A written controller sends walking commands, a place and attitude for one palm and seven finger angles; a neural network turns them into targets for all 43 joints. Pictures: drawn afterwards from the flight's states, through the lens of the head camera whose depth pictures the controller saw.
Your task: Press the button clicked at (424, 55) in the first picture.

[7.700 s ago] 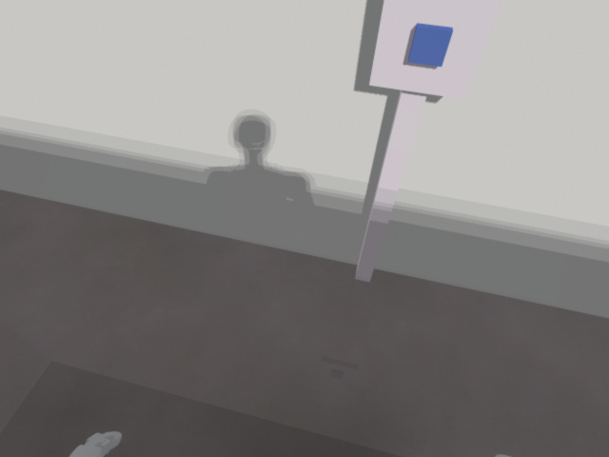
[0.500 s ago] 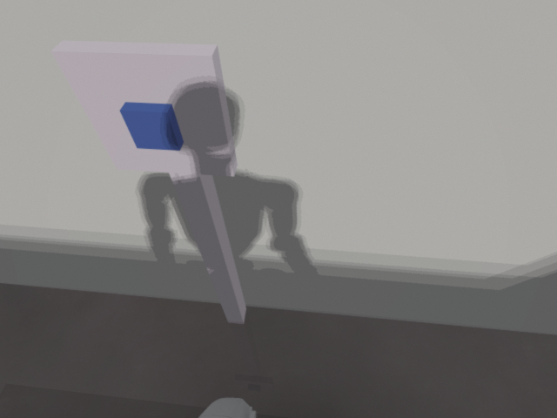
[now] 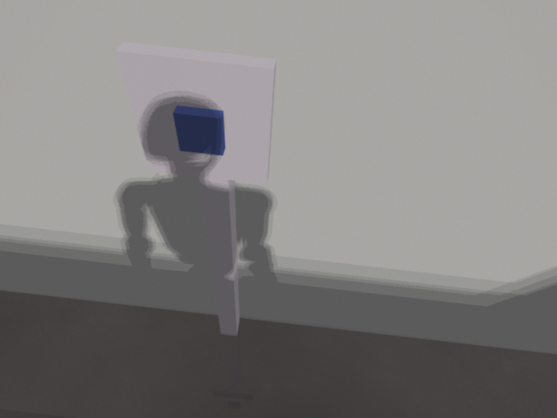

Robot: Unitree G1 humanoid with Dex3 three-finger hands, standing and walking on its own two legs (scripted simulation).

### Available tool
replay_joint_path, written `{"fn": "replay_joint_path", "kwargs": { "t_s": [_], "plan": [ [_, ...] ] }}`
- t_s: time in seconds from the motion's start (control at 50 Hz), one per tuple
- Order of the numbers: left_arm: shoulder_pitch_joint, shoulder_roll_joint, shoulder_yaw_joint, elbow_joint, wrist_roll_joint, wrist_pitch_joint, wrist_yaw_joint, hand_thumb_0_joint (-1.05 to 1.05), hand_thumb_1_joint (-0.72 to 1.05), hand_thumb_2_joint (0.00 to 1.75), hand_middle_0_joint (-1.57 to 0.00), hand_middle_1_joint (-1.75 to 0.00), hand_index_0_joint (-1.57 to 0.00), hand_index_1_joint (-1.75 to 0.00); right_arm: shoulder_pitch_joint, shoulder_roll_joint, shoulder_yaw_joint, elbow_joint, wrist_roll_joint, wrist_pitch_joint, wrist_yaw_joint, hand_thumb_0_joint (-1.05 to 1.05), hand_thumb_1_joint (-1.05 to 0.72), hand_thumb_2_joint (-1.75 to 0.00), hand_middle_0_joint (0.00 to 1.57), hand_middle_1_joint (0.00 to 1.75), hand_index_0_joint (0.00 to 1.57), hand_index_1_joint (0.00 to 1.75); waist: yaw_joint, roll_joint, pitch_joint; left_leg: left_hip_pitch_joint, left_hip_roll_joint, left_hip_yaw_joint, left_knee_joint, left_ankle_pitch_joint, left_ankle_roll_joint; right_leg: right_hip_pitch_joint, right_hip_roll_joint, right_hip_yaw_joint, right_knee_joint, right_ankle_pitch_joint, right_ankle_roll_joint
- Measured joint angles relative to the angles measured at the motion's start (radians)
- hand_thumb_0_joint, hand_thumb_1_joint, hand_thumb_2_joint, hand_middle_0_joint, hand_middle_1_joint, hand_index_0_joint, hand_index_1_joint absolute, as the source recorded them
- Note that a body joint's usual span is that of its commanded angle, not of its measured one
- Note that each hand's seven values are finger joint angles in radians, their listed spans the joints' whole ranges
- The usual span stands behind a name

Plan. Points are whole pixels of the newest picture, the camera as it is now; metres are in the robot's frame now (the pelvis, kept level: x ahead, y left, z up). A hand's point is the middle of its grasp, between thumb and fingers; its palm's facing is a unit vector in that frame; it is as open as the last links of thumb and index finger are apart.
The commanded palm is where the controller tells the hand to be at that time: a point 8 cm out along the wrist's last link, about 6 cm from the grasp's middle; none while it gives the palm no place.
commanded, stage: come to a stop and stand still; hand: left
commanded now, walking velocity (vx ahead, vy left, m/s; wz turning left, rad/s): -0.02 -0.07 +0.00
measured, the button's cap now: (201, 130) +0.49 +0.16 +0.16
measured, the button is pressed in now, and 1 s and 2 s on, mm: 0 0 0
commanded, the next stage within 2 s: look again from close up in 0.02 s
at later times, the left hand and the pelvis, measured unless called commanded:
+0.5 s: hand out of the picture +0.11 +0.15 -0.18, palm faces +0.03 -0.98 -0.19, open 7.3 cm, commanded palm none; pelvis +0.03 -0.02 -0.01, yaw -1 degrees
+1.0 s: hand (152, 352) +0.20 +0.18 +0.01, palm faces +0.15 -0.98 -0.11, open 6.7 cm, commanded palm none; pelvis -0.05 +0.00 -0.03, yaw +4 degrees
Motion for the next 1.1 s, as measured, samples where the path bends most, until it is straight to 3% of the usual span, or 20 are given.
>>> {"fn": "replay_joint_path", "kwargs": {
  "t_s": [0.08,0.14,0.16,0.2,0.26,0.32,0.36,0.42,0.58,0.76,0.78,0.8,0.84,0.9,0.98,1.0,1.04,1.1],
  "plan": [
    [-0.051,-0.008,-0.004,-0.003,-0.006,0.004,0.01,0.01,0.94,0.9,-0.2,-0.3,-0.2,-0.3,0.025,0.011,0.002,0.023,-0.005,0.0,-0.004,0.0,-0.92,-0.9,0.2,0.3,0.2,0.3,-0.029,0.019,0.028,-0.014,0.008,0.003,0.015,-0.011,-0.011,0.075,0.003,-0.018,-0.167,-0.067,-0.002],
    [-0.064,0.002,-0.019,-0.043,-0.012,-0.012,0.008,0.01,0.94,0.9,-0.2,-0.3,-0.2,-0.3,0.039,0.01,0.0,0.018,0.001,0.02,0.002,0.0,-0.91,-0.9,0.2,0.3,0.2,0.3,-0.033,0.031,0.038,-0.063,0.015,0.018,0.101,-0.06,-0.029,0.162,0.002,-0.022,-0.391,-0.005,-0.012],
    [-0.063,0.006,-0.019,-0.058,-0.009,-0.024,0.014,0.01,0.94,0.9,-0.2,-0.3,-0.2,-0.3,0.036,0.008,-0.003,0.015,0.003,0.023,0.004,0.0,-0.91,-0.9,0.2,0.3,0.2,0.3,-0.029,0.03,0.038,-0.099,0.019,0.029,0.164,-0.096,-0.032,0.163,0.004,-0.009,-0.421,0.025,-0.027],
    [-0.08,-0.01,-0.023,-0.061,-0.005,-0.029,0.027,0.01,0.93,0.9,-0.2,-0.3,-0.2,-0.3,0.013,-0.011,-0.015,0.008,0.01,0.032,0.003,0.0,-0.9,-0.9,0.2,0.3,0.2,0.3,-0.048,0.083,0.061,-0.146,0.046,-0.007,0.28,-0.169,-0.024,0.164,0.041,-0.031,-0.392,-0.006,-0.047],
    [-0.092,-0.028,-0.029,-0.073,-0.005,-0.037,0.039,0.01,0.93,0.9,-0.2,-0.3,-0.2,-0.3,-0.012,-0.027,-0.026,-0.003,0.016,0.035,0.004,0.0,-0.9,-0.9,0.2,0.3,0.2,0.3,-0.062,0.117,0.067,-0.19,0.049,-0.015,0.394,-0.21,-0.018,0.203,0.066,-0.064,-0.396,-0.036,-0.057],
    [-0.099,-0.034,-0.032,-0.085,-0.008,-0.042,0.054,0.01,0.92,0.9,-0.2,-0.3,-0.2,-0.3,-0.047,-0.029,-0.027,-0.016,0.02,0.032,0.005,0.0,-0.9,-0.9,0.2,0.3,0.2,0.3,-0.053,0.104,0.061,-0.182,0.038,0.006,0.363,-0.172,-0.014,0.249,0.074,-0.077,-0.401,-0.047,-0.059],
    [-0.1,-0.031,-0.035,-0.084,-0.014,-0.037,0.057,0.01,0.92,0.9,-0.2,-0.3,-0.2,-0.3,-0.077,-0.023,-0.026,-0.019,0.019,0.022,0.005,0.0,-0.9,-0.9,0.2,0.3,0.2,0.3,-0.042,0.076,0.054,-0.142,0.027,0.021,0.31,-0.111,0.012,0.276,0.067,-0.074,-0.388,-0.064,-0.054],
    [-0.09,-0.029,-0.035,-0.074,-0.02,-0.028,0.061,0.01,0.92,0.9,-0.2,-0.3,-0.2,-0.3,-0.115,-0.02,-0.019,-0.028,0.015,0.007,0.006,0.0,-0.91,-0.9,0.2,0.3,0.2,0.3,-0.023,0.044,0.021,-0.096,0.014,0.038,0.268,-0.115,0.029,0.313,0.056,-0.057,-0.42,-0.056,-0.041],
    [-0.047,-0.017,-0.05,-0.046,-0.017,-0.041,0.051,0.0,0.92,0.9,-0.2,-0.3,-0.2,-0.3,-0.21,-0.041,-0.012,-0.046,0.015,-0.009,0.009,0.0,-0.9,-0.9,0.2,0.3,0.2,0.3,0.001,0.058,0.007,-0.041,-0.008,0.052,0.158,-0.056,0.042,0.36,0.04,-0.043,-0.518,0.004,-0.027],
    [0.015,0.011,-0.053,0.002,-0.011,-0.04,0.054,0.01,0.91,0.9,-0.2,-0.3,-0.2,-0.3,-0.188,-0.069,0.0,-0.007,0.02,0.0,0.02,0.0,-0.9,-0.9,0.2,0.3,0.2,0.3,0.018,0.066,0.02,-0.027,-0.029,0.054,0.1,-0.002,0.058,0.37,0.022,-0.044,-0.562,0.049,-0.01],
    [0.063,0.01,-0.029,-0.151,-0.052,0.023,0.051,0.01,0.91,0.9,-0.2,-0.3,-0.21,-0.3,-0.164,-0.072,0.004,-0.051,0.037,-0.005,0.017,0.0,-0.9,-0.9,0.2,0.3,0.2,0.3,0.017,0.063,0.03,-0.042,-0.031,0.052,0.111,-0.001,0.059,0.353,0.018,-0.047,-0.546,0.049,-0.009],
    [0.118,0.013,-0.013,-0.342,-0.082,0.045,0.051,0.01,0.91,0.9,-0.21,-0.3,-0.21,-0.3,-0.131,-0.072,0.012,-0.098,0.049,-0.043,0.003,0.0,-0.9,-0.9,0.2,0.3,0.2,0.3,0.027,0.052,0.044,-0.044,-0.04,0.056,0.107,0.006,0.06,0.332,0.009,-0.041,-0.511,0.043,-0.017],
    [0.182,0.024,-0.02,-0.633,-0.123,-0.003,0.082,0.02,0.91,0.9,-0.22,-0.32,-0.22,-0.31,-0.082,-0.075,0.02,-0.155,0.066,-0.133,-0.02,0.0,-0.9,-0.9,0.2,0.3,0.2,0.3,0.036,0.037,0.045,-0.058,-0.063,0.059,0.098,0.025,0.062,0.275,-0.005,-0.026,-0.428,0.005,-0.029],
    [0.153,0.013,-0.034,-0.896,-0.177,-0.069,0.09,0.02,0.92,0.9,-0.25,-0.35,-0.25,-0.35,-0.056,-0.096,0.025,-0.242,0.079,-0.208,-0.028,0.0,-0.9,-0.9,0.2,0.3,0.2,0.3,0.007,0.05,0.038,-0.108,-0.097,0.041,0.139,0.033,0.065,0.213,-0.007,-0.015,-0.378,-0.004,-0.041],
    [-0.027,-0.004,0.016,-0.899,-0.214,-0.285,-0.013,0.02,0.91,0.9,-0.32,-0.43,-0.32,-0.43,-0.102,-0.122,0.032,-0.309,0.061,-0.229,-0.023,0.01,-0.9,-0.9,0.2,0.3,0.2,0.3,-0.044,0.092,-0.028,-0.289,-0.092,0.016,0.303,-0.028,0.047,0.061,0.004,-0.023,-0.261,-0.026,-0.033],
    [-0.081,0.008,0.033,-0.875,-0.166,-0.282,-0.018,0.01,0.88,0.88,-0.33,-0.45,-0.34,-0.45,-0.126,-0.12,0.028,-0.318,0.05,-0.206,-0.01,0.01,-0.9,-0.9,0.2,0.3,0.2,0.3,-0.049,0.088,-0.027,-0.306,-0.081,0.028,0.316,0.012,0.053,0.044,0.006,-0.025,-0.253,0.034,-0.035],
    [-0.164,0.033,0.02,-0.791,-0.077,-0.186,0.0,0.01,0.69,0.8,-0.32,-0.44,-0.33,-0.44,-0.178,-0.121,0.017,-0.284,0.036,-0.139,0.02,0.0,-0.9,-0.9,0.2,0.3,0.2,0.3,-0.053,0.081,-0.024,-0.286,-0.077,0.038,0.319,0.022,0.07,0.059,0.007,-0.019,-0.241,0.023,-0.034],
    [-0.188,0.047,-0.041,-0.66,-0.026,-0.058,0.01,0.01,0.32,0.64,-0.28,-0.41,-0.28,-0.41,-0.195,-0.126,-0.001,-0.255,0.018,-0.05,0.04,0.0,-0.9,-0.9,0.2,0.3,0.2,0.3,-0.067,0.092,-0.055,-0.245,-0.08,0.042,0.298,0.006,0.055,0.094,0.005,-0.014,-0.253,0.004,-0.036]
  ]
}}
